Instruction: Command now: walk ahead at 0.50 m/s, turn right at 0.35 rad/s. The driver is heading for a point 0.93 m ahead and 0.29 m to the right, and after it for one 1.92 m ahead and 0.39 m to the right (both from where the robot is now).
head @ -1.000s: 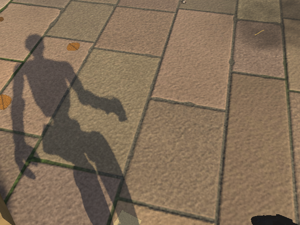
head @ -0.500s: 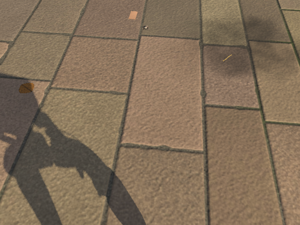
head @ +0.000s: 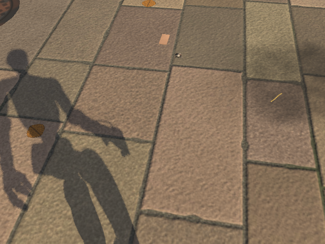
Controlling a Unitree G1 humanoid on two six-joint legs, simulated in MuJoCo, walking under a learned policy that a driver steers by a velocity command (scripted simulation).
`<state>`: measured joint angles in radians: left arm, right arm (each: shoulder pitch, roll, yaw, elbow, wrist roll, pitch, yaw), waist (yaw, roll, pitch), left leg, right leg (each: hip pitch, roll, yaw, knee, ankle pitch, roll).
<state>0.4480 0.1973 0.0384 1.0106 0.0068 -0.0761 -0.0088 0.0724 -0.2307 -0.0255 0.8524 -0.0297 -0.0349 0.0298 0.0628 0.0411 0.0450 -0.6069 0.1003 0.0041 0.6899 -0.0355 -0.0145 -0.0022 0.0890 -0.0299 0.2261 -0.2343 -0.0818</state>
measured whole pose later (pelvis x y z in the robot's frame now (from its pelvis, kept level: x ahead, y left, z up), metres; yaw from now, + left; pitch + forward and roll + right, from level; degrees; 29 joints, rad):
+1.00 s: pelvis +0.49 -0.12 +0.00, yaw -34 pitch +1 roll +0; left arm 0.38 0.26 0.07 0.89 0.00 -0.05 -0.01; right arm 0.10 -0.26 -0.05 0.78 -0.04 -0.02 0.02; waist 0.05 0.04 0.05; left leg -0.67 0.13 -0.03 0.86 -0.11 -0.06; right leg -0.06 0.15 0.08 0.28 -0.22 -0.14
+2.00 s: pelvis +0.80 -0.32 -0.01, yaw -20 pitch +0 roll +0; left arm 0.19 0.24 0.03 0.81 0.03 0.00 0.04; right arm 0.19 -0.29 -0.07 0.81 -0.02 0.09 0.03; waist 0.00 0.02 0.06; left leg -0.43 0.01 0.01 0.92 -0.42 -0.02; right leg -0.30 -0.04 -0.17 0.43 -0.13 -0.05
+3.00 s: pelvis +0.78 -0.30 -0.01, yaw +8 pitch -1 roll +0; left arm 0.22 0.26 0.03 0.78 0.02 0.02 0.01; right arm 0.18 -0.27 -0.04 0.79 -0.01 0.06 0.00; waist 0.02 0.01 0.06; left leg -0.17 -0.04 -0.05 0.45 -0.24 0.01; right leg -0.23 0.00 -0.03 0.51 -0.27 -0.02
